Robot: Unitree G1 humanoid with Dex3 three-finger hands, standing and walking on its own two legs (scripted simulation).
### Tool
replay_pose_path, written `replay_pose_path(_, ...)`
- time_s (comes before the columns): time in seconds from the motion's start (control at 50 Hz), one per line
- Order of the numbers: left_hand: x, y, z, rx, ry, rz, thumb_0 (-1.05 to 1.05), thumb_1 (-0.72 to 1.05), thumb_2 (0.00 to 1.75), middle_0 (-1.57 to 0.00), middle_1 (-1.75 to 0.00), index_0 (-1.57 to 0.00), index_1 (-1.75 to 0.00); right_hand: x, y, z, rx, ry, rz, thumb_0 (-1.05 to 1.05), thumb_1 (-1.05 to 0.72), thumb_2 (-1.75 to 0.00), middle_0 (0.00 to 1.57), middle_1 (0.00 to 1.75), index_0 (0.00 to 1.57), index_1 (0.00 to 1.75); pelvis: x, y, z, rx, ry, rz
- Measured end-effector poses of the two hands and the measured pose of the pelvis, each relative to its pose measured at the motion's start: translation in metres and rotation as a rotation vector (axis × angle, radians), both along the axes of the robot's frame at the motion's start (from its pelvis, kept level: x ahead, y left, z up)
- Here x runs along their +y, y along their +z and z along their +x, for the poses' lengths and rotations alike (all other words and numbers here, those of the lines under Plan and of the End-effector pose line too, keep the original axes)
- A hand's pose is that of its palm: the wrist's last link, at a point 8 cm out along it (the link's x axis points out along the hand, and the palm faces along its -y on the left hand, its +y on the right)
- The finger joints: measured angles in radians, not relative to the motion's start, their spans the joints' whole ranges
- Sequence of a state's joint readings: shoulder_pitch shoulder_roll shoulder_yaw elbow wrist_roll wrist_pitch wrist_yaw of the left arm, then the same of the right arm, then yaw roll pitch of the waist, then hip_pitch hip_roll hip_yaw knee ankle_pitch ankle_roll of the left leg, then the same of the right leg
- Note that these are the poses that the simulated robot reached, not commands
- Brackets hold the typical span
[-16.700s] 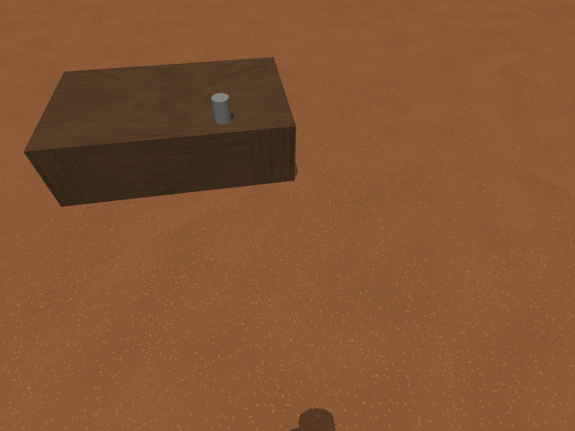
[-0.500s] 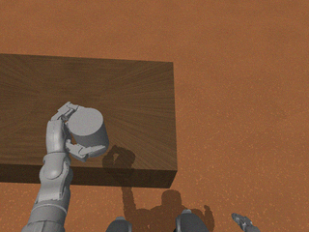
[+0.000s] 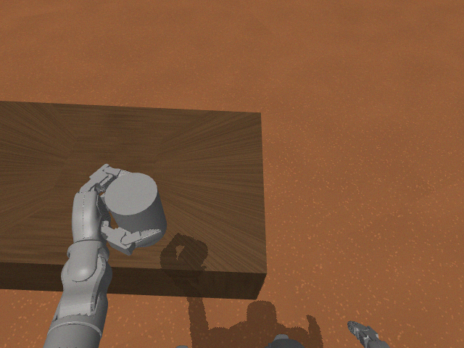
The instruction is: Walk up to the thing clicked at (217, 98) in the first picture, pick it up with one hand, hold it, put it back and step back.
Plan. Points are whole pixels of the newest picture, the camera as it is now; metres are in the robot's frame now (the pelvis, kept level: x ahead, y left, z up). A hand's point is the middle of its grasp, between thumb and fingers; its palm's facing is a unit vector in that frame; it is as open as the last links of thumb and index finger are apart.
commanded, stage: hold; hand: left
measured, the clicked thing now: (139, 211) +0.35 +0.15 +0.04
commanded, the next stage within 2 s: none
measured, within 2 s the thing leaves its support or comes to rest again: neither
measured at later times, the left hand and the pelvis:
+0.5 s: hand (130, 209) +0.34 +0.16 +0.06, palm faces +0.14 -0.99 -0.04, open 11.2 cm; pelvis +0.00 +0.00 +0.01, yaw +0 degrees
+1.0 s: hand (125, 211) +0.33 +0.17 +0.07, palm faces +0.15 -0.99 -0.03, open 11.2 cm; pelvis +0.00 +0.00 +0.02, yaw +0 degrees
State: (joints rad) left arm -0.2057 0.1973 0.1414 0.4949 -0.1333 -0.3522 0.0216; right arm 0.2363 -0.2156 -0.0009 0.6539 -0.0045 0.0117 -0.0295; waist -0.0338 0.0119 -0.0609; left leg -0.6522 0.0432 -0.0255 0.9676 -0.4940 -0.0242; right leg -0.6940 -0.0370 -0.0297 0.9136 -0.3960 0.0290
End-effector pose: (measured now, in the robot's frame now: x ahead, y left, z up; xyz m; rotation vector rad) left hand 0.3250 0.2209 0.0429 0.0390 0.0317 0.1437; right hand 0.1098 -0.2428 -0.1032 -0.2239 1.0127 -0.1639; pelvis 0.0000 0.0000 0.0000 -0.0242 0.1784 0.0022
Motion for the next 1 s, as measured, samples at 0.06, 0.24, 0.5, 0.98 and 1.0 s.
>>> replay_pose_path(0.06,-0.001,0.003,-0.001,-0.001,0.001,-0.004,-0.01,-0.61,0.88,-0.73,-1.24,-0.73,-1.24,-0.001,0.002,0.0,-0.003,-0.002,0.0,0.01,-0.91,-0.9,0.2,0.3,0.2,0.3,0.0,0.002,0.001,-0.008,0.0,0.001)
replay_pose_path(0.24,-0.004,0.006,-0.006,0.004,0.005,-0.009,-0.02,-0.61,0.84,-0.74,-1.24,-0.75,-1.23,-0.003,0.007,0.0,-0.014,-0.001,0.006,0.01,-0.92,-0.9,0.2,0.3,0.2,0.3,-0.002,0.006,-0.001,-0.028,-0.001,0.004)
replay_pose_path(0.5,-0.008,0.017,-0.013,-0.013,0.0,-0.002,-0.02,-0.61,0.84,-0.74,-1.24,-0.75,-1.23,-0.004,0.014,0.0,-0.037,0.002,0.011,0.01,-0.92,-0.9,0.2,0.3,0.2,0.3,-0.004,0.012,-0.003,-0.057,-0.002,0.007)
replay_pose_path(0.98,-0.004,0.024,-0.02,-0.004,0.006,-0.007,-0.02,-0.61,0.84,-0.74,-1.24,-0.75,-1.23,-0.001,0.023,0.004,-0.065,0.004,0.011,0.01,-0.92,-0.9,0.2,0.3,0.2,0.3,-0.003,0.019,-0.003,-0.088,-0.002,0.009)
replay_pose_path(1.0,-0.004,0.025,-0.02,-0.009,0.005,-0.007,-0.02,-0.61,0.84,-0.74,-1.24,-0.75,-1.23,-0.001,0.023,0.004,-0.065,0.005,0.01,0.01,-0.92,-0.9,0.2,0.3,0.2,0.3,-0.003,0.019,-0.003,-0.089,-0.002,0.008)
